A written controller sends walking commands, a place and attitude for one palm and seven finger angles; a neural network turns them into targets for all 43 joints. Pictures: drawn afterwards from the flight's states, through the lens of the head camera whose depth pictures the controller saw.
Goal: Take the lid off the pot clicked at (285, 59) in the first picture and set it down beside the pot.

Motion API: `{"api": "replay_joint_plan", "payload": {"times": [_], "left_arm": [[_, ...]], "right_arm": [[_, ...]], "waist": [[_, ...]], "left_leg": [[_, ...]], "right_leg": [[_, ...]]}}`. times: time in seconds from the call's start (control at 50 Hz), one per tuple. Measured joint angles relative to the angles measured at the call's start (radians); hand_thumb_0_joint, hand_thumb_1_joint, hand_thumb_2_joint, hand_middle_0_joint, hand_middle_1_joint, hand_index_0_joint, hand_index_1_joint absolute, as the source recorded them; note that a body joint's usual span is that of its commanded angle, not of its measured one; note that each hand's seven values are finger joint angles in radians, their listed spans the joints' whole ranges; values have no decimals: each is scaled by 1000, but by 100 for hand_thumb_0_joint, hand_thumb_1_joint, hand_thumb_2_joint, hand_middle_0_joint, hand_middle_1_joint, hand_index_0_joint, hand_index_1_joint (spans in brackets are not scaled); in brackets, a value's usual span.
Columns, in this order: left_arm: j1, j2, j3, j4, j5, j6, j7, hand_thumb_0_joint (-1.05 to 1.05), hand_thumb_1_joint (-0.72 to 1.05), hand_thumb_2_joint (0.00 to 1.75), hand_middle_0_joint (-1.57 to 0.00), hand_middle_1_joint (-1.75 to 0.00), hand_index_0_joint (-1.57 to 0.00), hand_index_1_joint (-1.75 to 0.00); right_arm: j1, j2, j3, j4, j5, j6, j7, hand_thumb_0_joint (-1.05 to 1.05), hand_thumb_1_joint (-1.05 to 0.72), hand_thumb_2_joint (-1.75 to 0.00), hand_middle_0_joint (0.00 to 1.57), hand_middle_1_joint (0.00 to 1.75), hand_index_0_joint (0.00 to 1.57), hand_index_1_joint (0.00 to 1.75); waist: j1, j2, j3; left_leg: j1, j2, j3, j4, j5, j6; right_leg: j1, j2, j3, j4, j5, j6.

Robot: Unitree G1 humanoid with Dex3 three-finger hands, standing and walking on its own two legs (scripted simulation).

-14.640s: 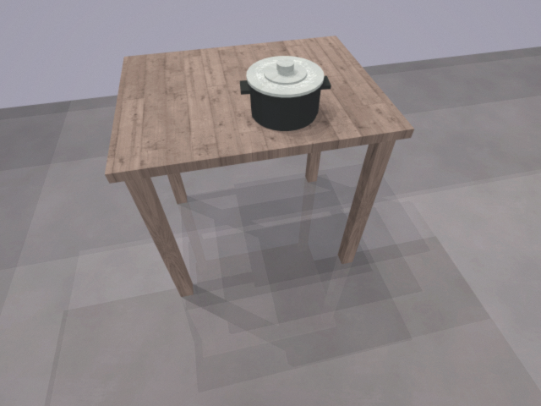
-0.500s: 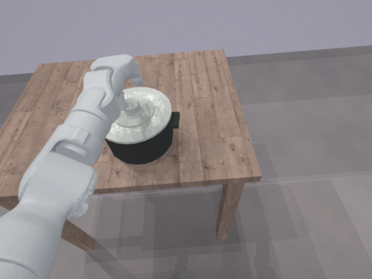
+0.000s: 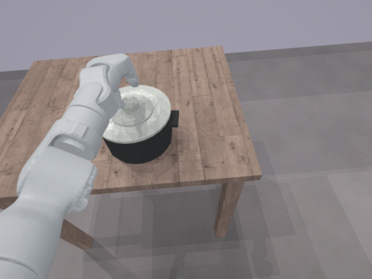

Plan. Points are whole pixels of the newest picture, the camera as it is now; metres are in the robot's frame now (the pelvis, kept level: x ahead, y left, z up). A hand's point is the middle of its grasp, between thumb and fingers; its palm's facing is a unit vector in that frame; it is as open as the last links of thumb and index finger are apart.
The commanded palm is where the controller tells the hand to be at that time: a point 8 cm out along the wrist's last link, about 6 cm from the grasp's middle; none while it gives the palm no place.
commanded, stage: lower the open fingers around the knob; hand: left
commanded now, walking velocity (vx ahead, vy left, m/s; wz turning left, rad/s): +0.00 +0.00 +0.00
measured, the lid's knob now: (129, 104) +0.51 +0.11 +0.08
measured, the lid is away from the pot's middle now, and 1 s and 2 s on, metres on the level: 0.00 0.00 0.00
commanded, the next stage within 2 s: close the fingers and squeeze the knob in 1.26 s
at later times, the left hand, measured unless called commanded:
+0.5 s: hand (122, 106) +0.48 +0.12 +0.11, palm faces -0.37 -0.06 -0.93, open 9.9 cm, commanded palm +0.49 +0.11 +0.16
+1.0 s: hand (125, 103) +0.49 +0.11 +0.11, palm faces -0.37 -0.04 -0.93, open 9.8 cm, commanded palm +0.49 +0.11 +0.16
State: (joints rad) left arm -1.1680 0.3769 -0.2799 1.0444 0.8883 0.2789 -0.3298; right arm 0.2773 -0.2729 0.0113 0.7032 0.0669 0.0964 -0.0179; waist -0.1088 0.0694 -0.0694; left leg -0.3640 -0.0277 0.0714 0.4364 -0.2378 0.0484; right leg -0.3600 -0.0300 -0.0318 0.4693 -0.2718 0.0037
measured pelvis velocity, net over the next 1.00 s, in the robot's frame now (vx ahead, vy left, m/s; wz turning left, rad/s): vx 0.00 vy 0.00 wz -0.01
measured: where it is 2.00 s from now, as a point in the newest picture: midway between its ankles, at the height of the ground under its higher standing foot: outside the picture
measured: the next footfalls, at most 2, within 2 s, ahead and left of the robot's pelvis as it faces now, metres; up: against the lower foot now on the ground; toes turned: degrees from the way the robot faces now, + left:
none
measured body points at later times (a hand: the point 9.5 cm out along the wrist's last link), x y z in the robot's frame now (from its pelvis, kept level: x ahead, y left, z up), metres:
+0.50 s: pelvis -0.01 +0.01 +0.00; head +0.05 -0.02 +0.44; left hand +0.49 +0.12 +0.16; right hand +0.05 -0.26 -0.14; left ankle -0.02 +0.09 -0.74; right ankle -0.03 -0.12 -0.74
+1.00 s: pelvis +0.00 +0.00 +0.00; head +0.05 -0.02 +0.44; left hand +0.50 +0.11 +0.16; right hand +0.02 -0.27 -0.14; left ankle -0.02 +0.09 -0.74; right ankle -0.03 -0.12 -0.74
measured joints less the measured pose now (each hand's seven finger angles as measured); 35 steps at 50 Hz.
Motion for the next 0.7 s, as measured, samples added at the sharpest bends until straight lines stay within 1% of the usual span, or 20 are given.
{"api": "replay_joint_plan", "payload": {"times": [0.04, 0.1, 0.2, 0.28, 0.36, 0.42, 0.5, 0.56, 0.62, 0.68, 0.7], "left_arm": [[10, 4, -5, -17, 4, -16, -13, 0, -26, 143, -86, -8, -86, -9], [28, 4, 5, -33, 4, -43, -17, 0, -26, 143, -86, -8, -86, -9], [59, -5, 15, -51, 3, -66, 13, 0, -26, 143, -86, -8, -86, -9], [66, -12, -4, -34, 7, -52, 37, 0, -26, 143, -86, -8, -86, -9], [67, -18, -16, -29, 5, -53, 54, 0, -26, 143, -86, -8, -86, -9], [48, -34, -31, 9, 2, -45, 67, 0, -26, 143, -86, -8, -86, -8], [27, -44, -29, 48, -4, -41, 73, 0, -26, 143, -86, -8, -85, -8], [21, -47, -27, 62, 13, -50, 84, 0, -26, 143, -87, -8, -85, -8], [11, -42, -8, 87, 10, -46, 95, 0, -26, 143, -87, -9, -86, -8], [3, -39, -17, 102, 13, -38, 97, 0, -26, 143, -88, -9, -86, -8], [3, -37, -8, 103, 16, -38, 96, 0, -26, 143, -88, -9, -86, -8]], "right_arm": [[11, 0, -5, -1, -3, -6, -2, 1, -91, -90, 20, 30, 20, 30], [22, 0, -9, 1, -5, -7, -3, 1, -91, -90, 20, 30, 20, 30], [30, -2, -14, 2, -8, -4, 5, 1, -91, -90, 20, 30, 20, 30], [21, 0, -15, 4, -5, -2, 7, 1, -91, -90, 20, 30, 20, 30], [14, 3, -17, 5, -4, -13, 5, 1, -91, -90, 20, 30, 20, 30], [7, 5, -16, 11, -4, -16, 6, 1, -91, -90, 20, 30, 20, 30], [-4, 8, -10, 18, -4, -17, 1, 1, -91, -90, 20, 30, 20, 30], [0, 9, -12, 18, -7, -21, -2, 1, -91, -90, 20, 30, 20, 30], [4, 7, -8, 23, -7, -17, -7, 1, -91, -90, 20, 30, 20, 30], [18, 5, -12, 25, -6, -17, -7, 1, -91, -90, 20, 30, 20, 30], [21, 4, -12, 27, -7, -16, -8, 1, -91, -90, 20, 30, 20, 30]], "waist": [[0, 1, 1], [0, 0, 0], [5, -4, -5], [6, -8, -4], [7, -10, -4], [8, -11, -8], [1, -15, -8], [-4, -13, -12], [-10, -13, -16], [-15, -12, -19], [-16, -11, -19]], "left_leg": [[1, -1, 0, -2, 1, 2], [3, -2, 3, -5, 0, 3], [3, -3, 8, -4, -1, 5], [-5, -3, 9, 3, -3, 7], [-14, -6, 5, 10, -2, 8], [-26, -7, 2, 18, -3, 8], [-41, -6, 2, 27, -4, 7], [-51, -4, 4, 32, -6, 7], [-57, 0, 8, 37, -9, 6], [-63, 3, 9, 39, -10, 4], [-63, 4, 10, 40, -11, 3]], "right_leg": [[2, -1, 0, -3, 1, 2], [3, -2, 3, -7, 2, 4], [2, -2, 8, -7, 3, 6], [-5, -3, 9, -1, 3, 7], [-13, -6, 6, 6, 2, 8], [-23, -8, 2, 14, 0, 8], [-39, -7, 3, 23, -1, 7], [-50, -6, 5, 28, -2, 6], [-57, -1, 9, 31, -2, 5], [-63, 1, 10, 33, -3, 4], [-63, 3, 11, 32, -2, 3]]}}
